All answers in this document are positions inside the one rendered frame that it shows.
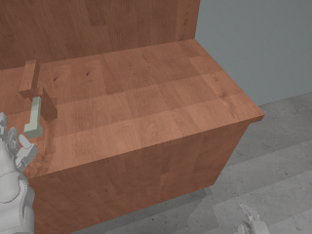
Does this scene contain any counter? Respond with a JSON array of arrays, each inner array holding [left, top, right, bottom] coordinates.
[[0, 0, 265, 234]]

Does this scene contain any tap lever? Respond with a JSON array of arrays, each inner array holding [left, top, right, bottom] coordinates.
[[23, 97, 43, 138]]

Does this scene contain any left robot hand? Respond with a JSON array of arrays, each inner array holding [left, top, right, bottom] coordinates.
[[0, 112, 39, 177]]

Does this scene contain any right robot hand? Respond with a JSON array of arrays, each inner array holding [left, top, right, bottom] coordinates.
[[234, 203, 270, 234]]

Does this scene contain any robot left forearm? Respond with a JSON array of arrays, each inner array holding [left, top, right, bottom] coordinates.
[[0, 172, 35, 234]]

